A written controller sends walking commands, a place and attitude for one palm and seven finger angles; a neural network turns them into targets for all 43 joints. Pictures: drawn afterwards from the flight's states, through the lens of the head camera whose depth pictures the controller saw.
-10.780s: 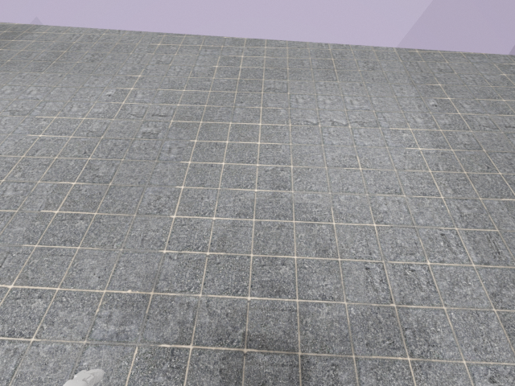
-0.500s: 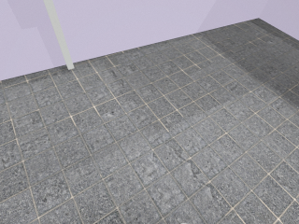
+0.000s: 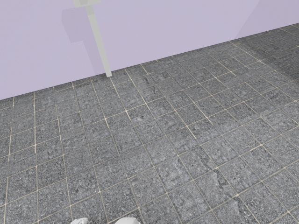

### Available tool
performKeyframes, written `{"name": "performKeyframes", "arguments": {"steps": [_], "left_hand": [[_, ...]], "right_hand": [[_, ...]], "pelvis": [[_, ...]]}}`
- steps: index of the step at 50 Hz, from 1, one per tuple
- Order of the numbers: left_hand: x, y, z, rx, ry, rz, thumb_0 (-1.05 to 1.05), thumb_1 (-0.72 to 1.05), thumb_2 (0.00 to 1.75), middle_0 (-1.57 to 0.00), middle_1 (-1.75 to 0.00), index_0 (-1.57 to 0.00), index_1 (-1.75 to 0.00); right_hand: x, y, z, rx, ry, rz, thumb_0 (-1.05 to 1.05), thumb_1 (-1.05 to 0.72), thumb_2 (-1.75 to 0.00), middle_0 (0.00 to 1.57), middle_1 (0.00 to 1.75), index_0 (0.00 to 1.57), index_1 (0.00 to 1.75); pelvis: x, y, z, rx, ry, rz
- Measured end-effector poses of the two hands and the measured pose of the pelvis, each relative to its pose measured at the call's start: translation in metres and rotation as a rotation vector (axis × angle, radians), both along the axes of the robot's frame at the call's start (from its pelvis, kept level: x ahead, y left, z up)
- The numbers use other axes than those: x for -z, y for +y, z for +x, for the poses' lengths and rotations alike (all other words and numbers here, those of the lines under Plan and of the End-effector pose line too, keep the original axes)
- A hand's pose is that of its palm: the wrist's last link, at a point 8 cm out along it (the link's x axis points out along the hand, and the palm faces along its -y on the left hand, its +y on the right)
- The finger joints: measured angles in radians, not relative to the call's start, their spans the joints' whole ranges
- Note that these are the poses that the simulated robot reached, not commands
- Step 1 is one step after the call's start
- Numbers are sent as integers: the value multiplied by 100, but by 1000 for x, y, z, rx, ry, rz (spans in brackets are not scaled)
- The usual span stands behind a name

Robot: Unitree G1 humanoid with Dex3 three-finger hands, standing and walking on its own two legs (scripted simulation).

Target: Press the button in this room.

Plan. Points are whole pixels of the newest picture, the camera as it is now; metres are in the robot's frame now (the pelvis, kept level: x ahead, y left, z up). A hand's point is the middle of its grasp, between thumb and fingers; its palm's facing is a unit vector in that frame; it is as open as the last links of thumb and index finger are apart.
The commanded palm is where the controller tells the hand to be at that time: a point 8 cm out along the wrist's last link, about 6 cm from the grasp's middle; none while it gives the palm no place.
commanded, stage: stand and wait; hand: left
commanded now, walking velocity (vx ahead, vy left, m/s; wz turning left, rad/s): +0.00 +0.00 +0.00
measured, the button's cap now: out of the picture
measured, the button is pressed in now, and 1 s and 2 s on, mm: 0 0 0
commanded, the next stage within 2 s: turn or walk to find it in 0.34 s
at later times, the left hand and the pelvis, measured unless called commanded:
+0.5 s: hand out of the picture -0.05 +0.22 -0.18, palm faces +0.13 -0.97 -0.20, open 7.4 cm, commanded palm none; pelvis -0.02 +0.03 +0.00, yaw +3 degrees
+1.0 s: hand out of the picture -0.09 +0.26 -0.19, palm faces +0.31 -0.92 -0.22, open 7.4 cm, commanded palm none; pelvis -0.08 +0.05 -0.01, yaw +15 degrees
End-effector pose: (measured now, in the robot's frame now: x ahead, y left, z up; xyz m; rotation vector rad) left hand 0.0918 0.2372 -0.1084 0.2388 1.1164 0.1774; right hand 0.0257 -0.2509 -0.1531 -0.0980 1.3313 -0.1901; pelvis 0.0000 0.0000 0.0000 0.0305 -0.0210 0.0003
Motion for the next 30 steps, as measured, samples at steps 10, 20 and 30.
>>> {"name": "performKeyframes", "arguments": {"steps": [10, 20, 30], "left_hand": [[14, 0, -77, -107, 150, -40, 0, 91, 90, -21, -30, -20, -30], [44, 25, -146, -182, 335, -108, 0, 91, 90, -20, -30, -20, -30], [33, 22, -136, -203, 236, -73, 0, 91, 90, -20, -30, -20, -30]], "right_hand": [[-10, 1, 5, -78, 43, -31, 1, -91, -90, 19, 30, 20, 30], [-22, 56, 32, -142, -71, -56, 0, -91, -90, 19, 30, 20, 30], [-8, 53, 26, -163, -62, -11, 0, -92, -90, 20, 30, 20, 30]], "pelvis": [[-5, 2, -5, -42, 6, 2], [0, 29, -14, -33, -10, -20], [2, 23, -27, -94, -2, -9]]}}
